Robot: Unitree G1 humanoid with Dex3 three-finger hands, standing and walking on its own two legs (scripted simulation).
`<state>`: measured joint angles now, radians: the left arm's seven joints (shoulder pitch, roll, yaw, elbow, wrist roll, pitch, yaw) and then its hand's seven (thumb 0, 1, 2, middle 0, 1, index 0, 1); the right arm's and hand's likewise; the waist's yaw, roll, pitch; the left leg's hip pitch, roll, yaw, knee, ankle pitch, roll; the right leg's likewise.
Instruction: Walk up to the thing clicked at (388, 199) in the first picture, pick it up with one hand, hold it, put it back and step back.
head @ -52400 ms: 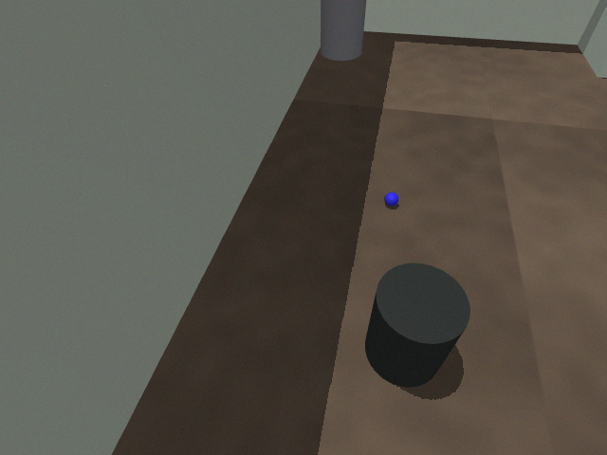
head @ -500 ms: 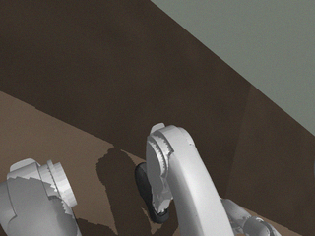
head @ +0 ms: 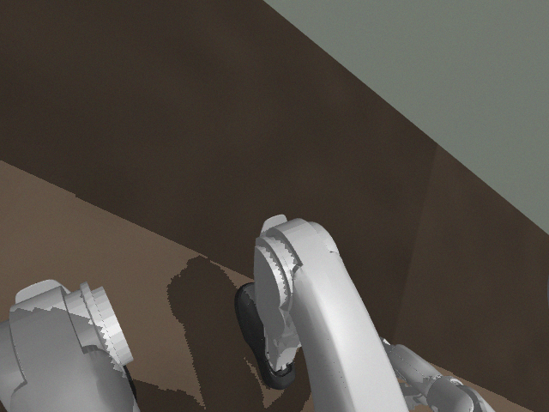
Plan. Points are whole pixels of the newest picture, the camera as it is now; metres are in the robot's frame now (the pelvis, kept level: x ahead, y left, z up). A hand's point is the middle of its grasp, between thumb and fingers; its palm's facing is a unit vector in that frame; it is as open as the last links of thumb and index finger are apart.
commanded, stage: close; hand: left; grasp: from above
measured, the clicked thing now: out of the picture +0.42 +0.37 -0.26
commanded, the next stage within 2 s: settle in 0.16 s
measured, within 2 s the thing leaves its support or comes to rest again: leaves its support in 0.56 s
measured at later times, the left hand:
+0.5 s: hand out of the picture +0.39 +0.36 -0.25, palm faces -0.43 -0.19 -0.88, open 8.4 cm
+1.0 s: hand out of the picture +0.39 +0.38 -0.16, palm faces -0.45 -0.15 -0.88, open 8.4 cm
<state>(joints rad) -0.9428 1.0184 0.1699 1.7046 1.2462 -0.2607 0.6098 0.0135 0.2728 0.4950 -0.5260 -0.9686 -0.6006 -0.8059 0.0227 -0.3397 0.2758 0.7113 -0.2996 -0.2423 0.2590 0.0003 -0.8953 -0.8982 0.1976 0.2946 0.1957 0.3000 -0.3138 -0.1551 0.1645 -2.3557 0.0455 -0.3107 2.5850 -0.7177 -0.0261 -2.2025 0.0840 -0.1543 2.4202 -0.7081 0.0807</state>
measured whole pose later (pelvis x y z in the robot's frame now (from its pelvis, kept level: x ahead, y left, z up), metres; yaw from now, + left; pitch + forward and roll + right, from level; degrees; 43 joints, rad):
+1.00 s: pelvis +0.00 -0.01 +0.02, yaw +4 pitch +31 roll -11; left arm -0.87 0.81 0.10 1.38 1.20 -0.19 0.36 0.01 0.17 0.40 -0.75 -0.77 -0.80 -0.63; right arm 0.08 -0.30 0.12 0.71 -0.16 -0.12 0.24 0.00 -0.90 -0.90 0.20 0.29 0.20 0.30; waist -0.21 -0.03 0.00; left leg -2.36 0.04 -0.22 2.48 -0.67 -0.02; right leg -2.23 0.05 -0.09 2.37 -0.71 0.07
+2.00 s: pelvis -0.01 -0.01 +0.16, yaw +10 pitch +32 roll -7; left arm -0.54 0.62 0.02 0.79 1.04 -0.10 0.07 -0.01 0.19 0.47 -0.70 -0.81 -0.74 -0.71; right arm 0.14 -0.26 -0.03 0.66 -0.02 0.04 0.06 0.00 -0.90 -0.90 0.20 0.30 0.20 0.30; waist -0.09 0.03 -0.17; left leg -1.97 0.05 -0.11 2.02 -0.62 0.00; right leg -1.87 0.00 -0.04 1.96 -0.66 0.05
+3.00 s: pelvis +0.06 +0.00 +0.44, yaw +14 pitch +10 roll -1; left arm -0.34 0.39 -0.18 0.87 0.99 0.02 0.15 0.00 0.18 0.52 -0.69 -0.83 -0.73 -0.72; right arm 0.26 -0.25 -0.04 0.75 0.03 -0.01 -0.04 0.01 -0.90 -0.90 0.20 0.30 0.20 0.30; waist -0.05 0.03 -0.08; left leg -0.67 0.06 0.02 0.85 -0.36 -0.01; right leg -0.63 -0.01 0.01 0.83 -0.38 0.03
